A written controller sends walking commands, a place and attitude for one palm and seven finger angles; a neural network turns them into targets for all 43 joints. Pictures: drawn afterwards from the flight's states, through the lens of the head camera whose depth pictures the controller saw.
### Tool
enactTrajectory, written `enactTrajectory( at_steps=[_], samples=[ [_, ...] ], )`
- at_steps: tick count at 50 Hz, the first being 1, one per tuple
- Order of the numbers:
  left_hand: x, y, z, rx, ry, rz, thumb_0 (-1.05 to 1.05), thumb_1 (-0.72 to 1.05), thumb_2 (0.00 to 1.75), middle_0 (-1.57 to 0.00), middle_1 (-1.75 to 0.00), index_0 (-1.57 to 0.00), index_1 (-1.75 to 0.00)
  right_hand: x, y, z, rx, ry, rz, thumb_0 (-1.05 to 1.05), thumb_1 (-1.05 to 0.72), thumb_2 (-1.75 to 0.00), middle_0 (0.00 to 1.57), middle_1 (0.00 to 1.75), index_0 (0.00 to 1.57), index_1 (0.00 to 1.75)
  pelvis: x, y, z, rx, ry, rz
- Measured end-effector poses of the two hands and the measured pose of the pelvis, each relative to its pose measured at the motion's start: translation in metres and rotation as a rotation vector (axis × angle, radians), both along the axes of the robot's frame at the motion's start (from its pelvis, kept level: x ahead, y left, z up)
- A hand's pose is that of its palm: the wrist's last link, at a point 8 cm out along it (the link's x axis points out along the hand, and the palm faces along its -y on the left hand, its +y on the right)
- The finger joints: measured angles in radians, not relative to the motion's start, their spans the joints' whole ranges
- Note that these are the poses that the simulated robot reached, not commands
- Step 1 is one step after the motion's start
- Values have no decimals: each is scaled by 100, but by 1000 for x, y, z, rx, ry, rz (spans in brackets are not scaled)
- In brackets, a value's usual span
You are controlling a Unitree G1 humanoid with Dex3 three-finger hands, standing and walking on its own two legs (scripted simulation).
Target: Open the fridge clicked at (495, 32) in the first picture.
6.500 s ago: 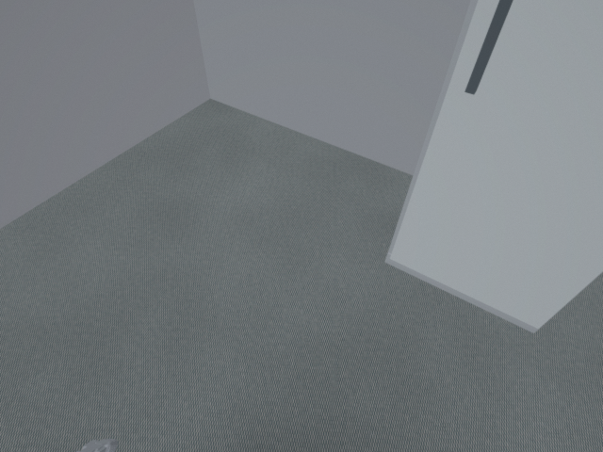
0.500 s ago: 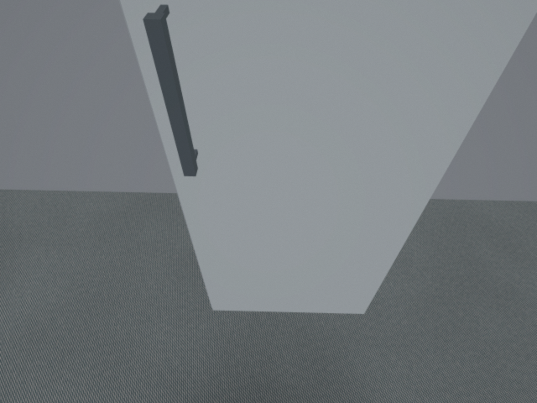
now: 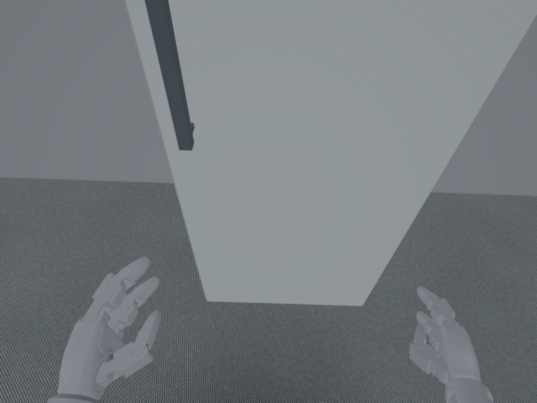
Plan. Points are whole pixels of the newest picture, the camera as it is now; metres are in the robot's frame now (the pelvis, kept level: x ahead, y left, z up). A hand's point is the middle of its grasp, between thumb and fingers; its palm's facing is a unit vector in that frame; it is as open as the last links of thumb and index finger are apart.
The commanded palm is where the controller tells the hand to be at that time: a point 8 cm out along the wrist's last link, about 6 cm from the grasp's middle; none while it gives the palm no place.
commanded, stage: raise the hand to about handle height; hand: left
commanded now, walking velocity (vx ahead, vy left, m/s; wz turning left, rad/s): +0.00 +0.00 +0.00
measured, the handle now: (174, 66) +0.51 +0.18 +0.25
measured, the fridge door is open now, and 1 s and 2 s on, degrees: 0 0 0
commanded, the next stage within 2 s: move the hooked fingers beside the handle in 1.74 s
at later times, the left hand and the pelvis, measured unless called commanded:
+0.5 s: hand (77, 288) +0.22 +0.24 +0.12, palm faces +0.08 -0.99 -0.07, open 11.3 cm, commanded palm +0.18 +0.29 +0.14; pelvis +0.01 +0.01 +0.02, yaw +1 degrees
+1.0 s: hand (6, 210) +0.25 +0.29 +0.22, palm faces +0.13 -0.99 -0.09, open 13.8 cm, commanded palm +0.22 +0.32 +0.23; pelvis +0.01 +0.01 +0.04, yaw +2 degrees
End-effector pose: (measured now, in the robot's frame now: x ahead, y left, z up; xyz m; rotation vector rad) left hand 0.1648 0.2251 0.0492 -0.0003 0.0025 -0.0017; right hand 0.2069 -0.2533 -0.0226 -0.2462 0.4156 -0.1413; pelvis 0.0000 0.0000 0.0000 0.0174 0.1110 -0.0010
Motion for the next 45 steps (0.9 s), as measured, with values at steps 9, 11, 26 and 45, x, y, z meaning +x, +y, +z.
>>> enactTrajectory(
  at_steps=[9,11,26,45],
  samples=[
    [-35,34,12,52,5,185,1,47,71,-24,-58,-23,-58,27,40,-7,-13,16,132,1,-91,-90,20,30,20,29,3,0,-6,-45,0,57],
    [-23,36,25,67,-45,145,1,42,69,-24,-60,-23,-61,19,51,-17,10,54,146,1,-91,-90,20,30,20,29,2,0,-5,-53,-5,65],
    [32,68,81,77,-22,87,1,7,54,-26,-83,-26,-83,-47,45,-25,64,182,19,2,-90,-90,20,30,20,30,13,14,23,-38,-58,29],
    [55,106,153,88,-113,122,0,-37,35,-30,-111,-29,-112,2,58,20,38,9,99,2,-90,-90,20,30,20,30,12,14,41,-30,-164,37]
  ],
)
